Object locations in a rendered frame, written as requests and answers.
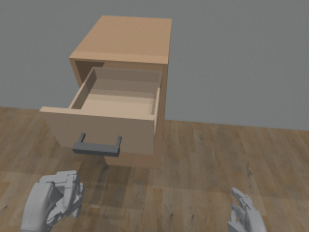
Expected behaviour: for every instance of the robot right hand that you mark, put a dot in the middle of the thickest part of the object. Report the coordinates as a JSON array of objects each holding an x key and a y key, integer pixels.
[{"x": 250, "y": 219}]

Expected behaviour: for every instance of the handle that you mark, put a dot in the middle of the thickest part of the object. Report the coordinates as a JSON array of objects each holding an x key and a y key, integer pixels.
[{"x": 95, "y": 149}]

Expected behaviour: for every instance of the drawer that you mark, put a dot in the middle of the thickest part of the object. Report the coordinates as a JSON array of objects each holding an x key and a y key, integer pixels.
[{"x": 111, "y": 102}]

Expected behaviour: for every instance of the cabinet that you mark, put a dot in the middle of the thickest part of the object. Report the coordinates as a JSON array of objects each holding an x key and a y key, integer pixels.
[{"x": 132, "y": 43}]

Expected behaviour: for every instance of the robot left hand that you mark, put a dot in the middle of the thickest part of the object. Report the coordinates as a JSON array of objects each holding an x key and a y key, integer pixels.
[{"x": 62, "y": 190}]

